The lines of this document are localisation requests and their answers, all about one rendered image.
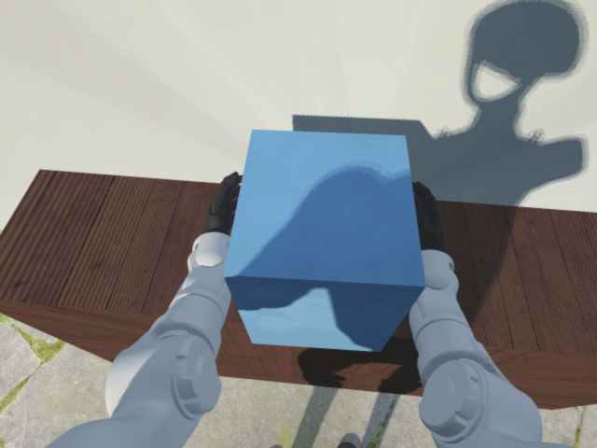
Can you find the carton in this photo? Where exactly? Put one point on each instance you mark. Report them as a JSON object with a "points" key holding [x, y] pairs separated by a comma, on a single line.
{"points": [[325, 250]]}

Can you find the left robot hand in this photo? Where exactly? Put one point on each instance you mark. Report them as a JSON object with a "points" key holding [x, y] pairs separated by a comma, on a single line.
{"points": [[219, 217]]}

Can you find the right robot forearm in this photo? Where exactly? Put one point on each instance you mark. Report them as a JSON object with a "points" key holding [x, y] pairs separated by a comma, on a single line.
{"points": [[439, 329]]}

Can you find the right robot upper arm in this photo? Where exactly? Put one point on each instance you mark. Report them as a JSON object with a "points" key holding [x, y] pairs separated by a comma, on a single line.
{"points": [[465, 406]]}

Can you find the right robot hand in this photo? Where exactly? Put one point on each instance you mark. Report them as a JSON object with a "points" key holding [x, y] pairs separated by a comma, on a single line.
{"points": [[428, 219]]}

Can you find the left robot forearm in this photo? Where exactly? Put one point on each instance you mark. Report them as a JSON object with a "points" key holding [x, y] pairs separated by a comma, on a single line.
{"points": [[202, 302]]}

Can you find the pedestal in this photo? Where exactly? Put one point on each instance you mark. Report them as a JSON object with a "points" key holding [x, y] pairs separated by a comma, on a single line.
{"points": [[94, 260]]}

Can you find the left robot upper arm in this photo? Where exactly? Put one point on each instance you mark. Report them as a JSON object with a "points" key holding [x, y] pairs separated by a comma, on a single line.
{"points": [[156, 395]]}

